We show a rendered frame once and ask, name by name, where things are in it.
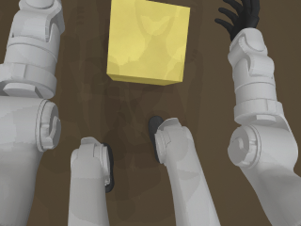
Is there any robot right shin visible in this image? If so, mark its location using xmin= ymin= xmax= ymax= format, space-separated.
xmin=156 ymin=118 xmax=195 ymax=146

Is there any right robot foot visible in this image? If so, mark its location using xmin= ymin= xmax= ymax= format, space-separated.
xmin=148 ymin=116 xmax=164 ymax=164

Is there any right robot hand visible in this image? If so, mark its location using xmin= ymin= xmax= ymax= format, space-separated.
xmin=214 ymin=0 xmax=261 ymax=42

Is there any robot left upper arm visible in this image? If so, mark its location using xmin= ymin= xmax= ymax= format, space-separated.
xmin=0 ymin=95 xmax=61 ymax=226

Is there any robot right forearm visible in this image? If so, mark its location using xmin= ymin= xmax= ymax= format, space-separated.
xmin=228 ymin=27 xmax=298 ymax=160

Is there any robot left forearm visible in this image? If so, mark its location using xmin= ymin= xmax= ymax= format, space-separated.
xmin=0 ymin=0 xmax=65 ymax=100

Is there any robot right upper arm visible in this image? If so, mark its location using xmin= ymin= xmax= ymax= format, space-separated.
xmin=228 ymin=124 xmax=301 ymax=226

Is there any carton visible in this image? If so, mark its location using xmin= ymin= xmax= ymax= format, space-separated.
xmin=106 ymin=0 xmax=190 ymax=86

